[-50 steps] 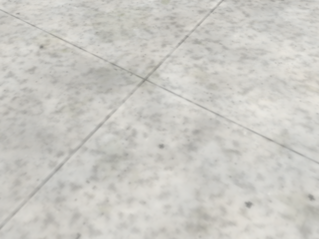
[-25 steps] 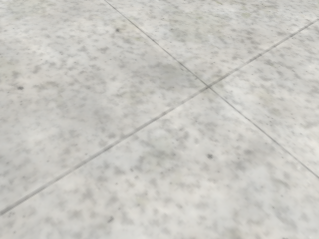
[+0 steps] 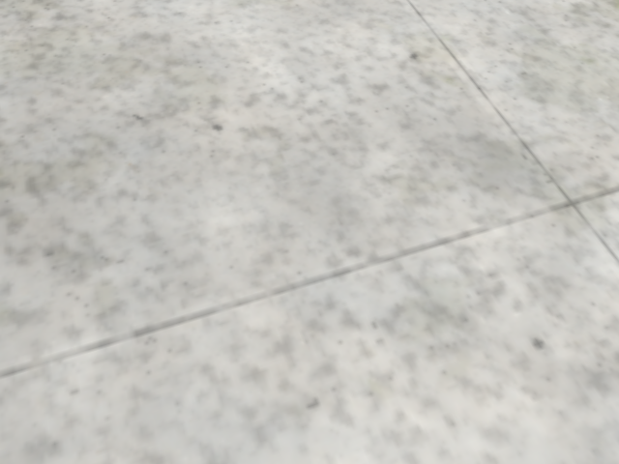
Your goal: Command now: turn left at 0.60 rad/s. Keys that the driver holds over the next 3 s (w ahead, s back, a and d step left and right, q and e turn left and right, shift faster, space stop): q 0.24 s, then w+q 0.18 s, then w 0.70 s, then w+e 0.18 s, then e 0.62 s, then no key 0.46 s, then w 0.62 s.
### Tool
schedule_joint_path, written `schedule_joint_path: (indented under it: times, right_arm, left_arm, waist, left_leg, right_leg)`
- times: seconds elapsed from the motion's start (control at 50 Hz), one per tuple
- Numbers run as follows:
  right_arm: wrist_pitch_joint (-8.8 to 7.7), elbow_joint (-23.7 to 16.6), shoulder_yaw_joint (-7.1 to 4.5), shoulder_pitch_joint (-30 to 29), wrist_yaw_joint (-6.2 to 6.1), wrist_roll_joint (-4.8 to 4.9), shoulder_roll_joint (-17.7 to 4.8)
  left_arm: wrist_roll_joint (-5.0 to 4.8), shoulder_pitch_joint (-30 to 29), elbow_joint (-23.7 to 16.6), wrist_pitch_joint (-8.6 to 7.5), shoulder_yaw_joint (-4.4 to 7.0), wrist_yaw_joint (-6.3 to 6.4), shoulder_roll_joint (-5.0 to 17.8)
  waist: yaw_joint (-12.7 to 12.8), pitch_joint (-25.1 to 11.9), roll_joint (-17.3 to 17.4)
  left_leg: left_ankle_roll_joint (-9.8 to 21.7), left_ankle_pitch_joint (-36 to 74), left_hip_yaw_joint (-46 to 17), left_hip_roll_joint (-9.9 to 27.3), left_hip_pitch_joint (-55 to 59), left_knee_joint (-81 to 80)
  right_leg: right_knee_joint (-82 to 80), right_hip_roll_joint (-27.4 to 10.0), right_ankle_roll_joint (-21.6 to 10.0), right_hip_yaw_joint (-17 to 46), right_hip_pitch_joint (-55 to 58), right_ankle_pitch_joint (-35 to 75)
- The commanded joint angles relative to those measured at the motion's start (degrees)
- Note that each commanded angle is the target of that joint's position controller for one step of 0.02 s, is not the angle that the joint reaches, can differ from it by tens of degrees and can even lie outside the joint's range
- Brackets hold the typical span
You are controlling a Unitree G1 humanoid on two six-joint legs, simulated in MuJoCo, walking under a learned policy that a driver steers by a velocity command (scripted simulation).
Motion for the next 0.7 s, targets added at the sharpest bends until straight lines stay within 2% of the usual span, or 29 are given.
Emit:
schedule_joint_path:
  times: [0.02, 0.04, 0.06, 0.08, 0.1, 0.12, 0.14, 0.16, 0.18, 0.24, 0.28, 0.3, 0.32, 0.4, 0.46, 0.5, 0.52, 0.54, 0.56, 0.58, 0.6, 0.62, 0.66, 0.7]
  right_arm:
    - [-0.54, -4.06, -2.21, 2.07, 0.46, -0.02, -5.9]
    - [-0.54, -3.3, -2.97, 4.43, 0.07, -0.18, -7.41]
    - [-0.79, -3.57, -4.57, 6.91, -0.75, -0.03, -12.9]
    - [-1.74, -5.45, -4.84, 6.12, -0.99, -1.39, -17.52]
    - [-3.2, -5.06, -4.17, 7.41, -0.27, -2.79, -14.33]
    - [-4.1, -4.19, -3.37, 4.98, -0.22, -2.53, -12.53]
    - [-4.33, -3.94, -3.09, 1.83, -0.57, -1.47, -11.06]
    - [-4.15, -4.2, -2.46, -0.52, -0.92, -0.58, -9.68]
    - [-3.93, -4.4, -2.01, -1.59, -1.33, -0.52, -9.29]
    - [-3.61, -4.25, -1.77, -1.58, -1.96, -1.12, -9.14]
    - [-3.57, -3.36, -1.88, 0.79, -2.15, -0.53, -9.18]
    - [-3.65, -3.09, -1.92, 1.57, -2.13, -0.35, -9.34]
    - [-3.78, -2.92, -1.99, 1.81, -2.06, -0.38, -9.73]
    - [-4.28, -2.13, -2.2, 2.57, -1.54, -0.34, -10.79]
    - [-4.34, -1.71, -1.61, 2.04, -1.08, -0.31, -9.7]
    - [-4.34, -1.37, -0.61, 1.6, -1.05, -0.51, -7.15]
    - [-4.66, -1.3, 0.33, 1.71, -1.05, -0.82, -4.27]
    - [-5.05, -1.98, 1.66, 1.92, -0.98, -0.99, 0.15]
    - [-5.91, -4.72, 0.74, 0.08, -1.49, 0.61, -3.06]
    - [-6.38, -3.74, -0.46, -0.03, -1.69, 0.79, -7.19]
    - [-6.65, -2.54, -0.76, 0.23, -1.42, 0.43, -7.7]
    - [-6.92, -1.64, -0.72, 0.86, -1.16, -0.16, -6.94]
    - [-7.84, -1.85, -0.3, -1.25, -0.31, -0.67, -4.96]
    - [-8.37, -2.21, 0.44, -3.4, 0.12, -0.93, -2.88]
  left_arm:
    - [-1.63, -2.08, -3.11, -0.92, 3.35, -0.18, 11.67]
    - [-1.68, 0.5, -1.95, -1.25, 2.83, -0.35, 9.7]
    - [0.42, 2.51, -2.12, -1.47, 1.91, -0.57, 6.66]
    - [2.8, -0.86, -5.7, -1.57, 0.66, -0.24, 4.12]
    - [1.44, -4.78, -6.22, -1.5, 1.65, 0.36, 7.24]
    - [0.31, -5.07, -6.1, -1.26, 2.08, 0.52, 8.37]
    - [0.41, -3.85, -5.05, -1.12, 2.44, 0.83, 8.65]
    - [0.86, -3.43, -4.56, -0.95, 2.69, 1.14, 9.21]
    - [1.15, -2.71, -4.25, -0.94, 2.74, 1.04, 9.01]
    - [0.72, -1.15, -3.75, -1.07, 2.22, 0.71, 7.18]
    - [0.5, -2.27, -4.24, -1.34, 1.83, 0.43, 6.53]
    - [0.3, -3.5, -4.7, -1.66, 1.71, 0.12, 6.44]
    - [0.07, -4.64, -5.19, -2.09, 1.7, -0.2, 6.58]
    - [-0.4, -6.0, -5.93, -4.52, 1.72, -1.37, 6.78]
    - [-1.01, -2.61, -4.95, -5.98, 1.78, -2.04, 6.52]
    - [-0.6, 2.03, -3.28, -6.83, 1.75, -2.11, 5.37]
    - [-0.09, 5.97, -2.49, -7.15, 1.95, -1.8, 6.13]
    - [1.17, 11.06, -1.9, -7.3, 2.3, -1.36, 9.46]
    - [2.11, 14.63, -0.02, -7.36, 3.76, -2.02, 14.59]
    - [0.8, 12.11, -0.36, -7.52, 2.97, -1.98, 11.36]
    - [0.08, 10.9, -0.58, -7.49, 2.1, -1.57, 8.53]
    - [0.12, 10.35, -0.85, -7.38, 1.73, -1.27, 7.77]
    - [0.42, 10.67, -0.6, -7.14, 1.09, -0.74, 7.0]
    - [0.36, 11.85, -0.13, -7.1, 0.91, -0.53, 7.05]
  waist:
    - [-1.67, -8.47, -9.39]
    - [-2.42, -9.2, -6.13]
    - [-2.15, -10.28, 6.91]
    - [-1.78, -10.5, 18.46]
    - [-5.87, -13.81, 11.61]
    - [-3.99, -10.7, 9.64]
    - [-2.38, -8.88, 7.29]
    - [-1.61, -7.8, 7.01]
    - [-0.86, -8.11, 7.6]
    - [-0.41, -9.8, 7.34]
    - [-1.73, -9.96, 7.54]
    - [-2.57, -8.91, 8.37]
    - [-3.04, -7.39, 9.51]
    - [-3.78, -5.28, 9.47]
    - [-2.18, -5.46, 9.15]
    - [0.73, -5.69, 7.19]
    - [2.37, -7.04, 4.98]
    - [3.22, -8.47, -4.73]
    - [3.09, -4.5, -13.27]
    - [2.24, 0.52, -9.31]
    - [1.69, 2.29, -8.53]
    - [1.21, 1.24, -7.76]
    - [1.49, 0.88, -6.92]
    - [2.37, 0.09, -6.86]
  left_leg:
    - [3.41, 8.48, 3.92, -2.07, 6.5, -13.95]
    - [5.5, 14.9, 2.35, -2.8, 13.56, -19.48]
    - [9.45, 33.25, -11.56, 6.29, 23.96, -22.16]
    - [21.89, 47.02, -30.94, 20.05, 25.34, -20.83]
    - [26.3, 41.49, -30.8, 20.56, 22.23, -22.8]
    - [23.22, 35.9, -25.23, 16.9, 19.82, -23.29]
    - [19.66, 30.25, -21.4, 13.27, 18.14, -23.35]
    - [17.78, 29.8, -19.75, 11.55, 16.85, -23.23]
    - [17.44, 32.4, -18.44, 10.13, 14.87, -23.18]
    - [17.72, 32.76, -17.6, 8.46, 14.9, -22.99]
    - [17.76, 14.01, -20.0, 7.27, 15.87, -25.12]
    - [17.9, 3.03, -22.17, 7.1, 15.37, -26.7]
    - [18.11, -3.48, -24.42, 7.28, 14.5, -27.94]
    - [18.43, -8.43, -28.59, 7.01, 11.93, -27.75]
    - [17.5, -9.39, -29.62, 5.88, 7.97, -26.3]
    - [14.96, -10.83, -27.81, 3.02, 2.72, -22.85]
    - [12.44, -11.83, -25.07, 0.49, -2.02, -16.83]
    - [8.3, -12.28, -15.8, -6.15, -10.21, -0.46]
    - [6.74, -15.03, -11.39, -8.35, -21.74, 10.43]
    - [6.2, -10.91, -12.29, -4.42, -26.21, 16.75]
    - [6.0, -6.14, -11.7, -3.36, -27.48, 18.52]
    - [5.79, -2.46, -10.18, -2.47, -27.39, 19.14]
    - [5.02, 4.68, -7.53, -0.04, -26.33, 17.25]
    - [3.69, 9.36, -3.93, 0.9, -24.66, 13.96]
  right_leg:
    - [-0.21, -12.63, -9.99, 6.38, 5.42, 23.65]
    - [5.17, -10.62, -6.47, 3.53, 1.15, 18.03]
    - [19.23, -5.28, -0.83, -1.78, -10.89, 1.45]
    - [32.89, 3.09, 3.28, 0.44, -25.73, -24.69]
    - [41.61, 3.18, 3.22, 8.57, -26.06, -25.25]
    - [43.33, 1.95, 2.31, 9.97, -26.43, -20.45]
    - [41.54, 1.05, 1.97, 10.42, -26.38, -15.25]
    - [39.73, 0.89, 2.24, 10.59, -25.97, -11.66]
    - [40.34, 1.87, 2.84, 10.07, -23.6, -8.73]
    - [36.42, 3.58, 4.03, 9.64, -21.19, -4.82]
    - [28.78, 3.96, 3.99, 9.63, -21.46, -3.12]
    - [25.18, 4.11, 3.72, 9.95, -21.52, -2.65]
    - [21.99, 4.38, 3.37, 10.26, -21.45, -2.91]
    - [12.31, 5.5, 1.64, 10.69, -16.85, -5.74]
    - [6.32, 5.77, 0.2, 9.25, -8.24, -3.42]
    - [-1.21, 5.4, -1.31, 7.81, 2.25, 3.12]
    - [-2.56, 1.54, -2.76, 11.46, 9.52, 1.37]
    - [-8.28, -8.64, -6.88, 25.63, 16.07, -10.26]
    - [-15.16, -17.59, -14.97, 46.03, 14.45, -24.91]
    - [-16.0, -18.28, -16.53, 46.07, 12.2, -29.83]
    - [-15.75, -15.31, -14.89, 40.76, 11.88, -26.76]
    - [-15.65, -12.92, -13.31, 36.15, 12.72, -22.36]
    - [-16.7, -10.05, -11.97, 28.7, 11.86, -11.0]
    - [-17.76, -8.33, -12.22, 23.15, 10.7, -1.66]
Next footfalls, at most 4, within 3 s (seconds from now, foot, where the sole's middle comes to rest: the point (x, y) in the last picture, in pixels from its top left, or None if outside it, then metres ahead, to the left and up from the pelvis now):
0.06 left None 0.04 0.13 -0.78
0.52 right None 0.14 -0.08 -0.78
0.96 left None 0.33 0.28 -0.78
1.46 right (255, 345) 0.70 0.17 -0.78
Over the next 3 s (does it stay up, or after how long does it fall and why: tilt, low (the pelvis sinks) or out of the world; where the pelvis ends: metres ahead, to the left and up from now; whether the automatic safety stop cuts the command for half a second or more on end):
stays up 0.78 0.28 0.01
